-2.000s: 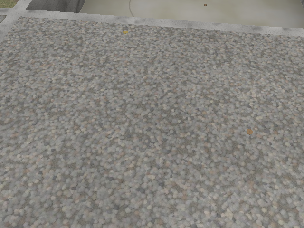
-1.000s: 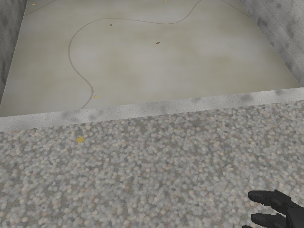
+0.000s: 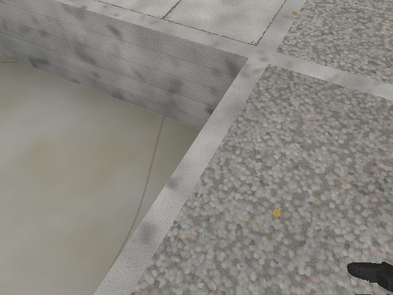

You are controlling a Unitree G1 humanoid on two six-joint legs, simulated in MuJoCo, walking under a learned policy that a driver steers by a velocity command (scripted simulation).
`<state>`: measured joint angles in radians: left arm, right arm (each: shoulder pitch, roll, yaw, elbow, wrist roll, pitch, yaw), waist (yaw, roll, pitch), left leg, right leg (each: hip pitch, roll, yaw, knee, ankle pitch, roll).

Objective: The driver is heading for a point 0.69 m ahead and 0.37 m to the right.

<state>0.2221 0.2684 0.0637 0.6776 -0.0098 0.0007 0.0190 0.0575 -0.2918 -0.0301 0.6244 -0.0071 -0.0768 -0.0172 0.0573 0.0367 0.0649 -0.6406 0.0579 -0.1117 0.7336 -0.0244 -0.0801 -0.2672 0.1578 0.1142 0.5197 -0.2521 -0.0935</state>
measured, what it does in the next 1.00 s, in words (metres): steps on the spot, turning right: left foot, then right foot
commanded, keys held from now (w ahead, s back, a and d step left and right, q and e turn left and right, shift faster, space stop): shift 0.24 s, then e+shift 0.62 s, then w+e+shift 0.14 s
